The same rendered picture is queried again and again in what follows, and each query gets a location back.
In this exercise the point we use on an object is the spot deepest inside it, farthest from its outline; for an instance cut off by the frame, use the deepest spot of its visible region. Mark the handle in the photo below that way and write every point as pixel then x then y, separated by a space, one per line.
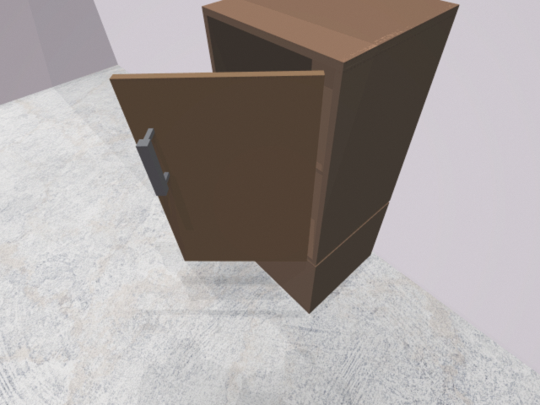
pixel 151 164

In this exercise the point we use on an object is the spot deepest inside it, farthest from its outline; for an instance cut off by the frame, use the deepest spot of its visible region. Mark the cupboard door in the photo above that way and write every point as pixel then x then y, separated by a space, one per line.
pixel 241 150

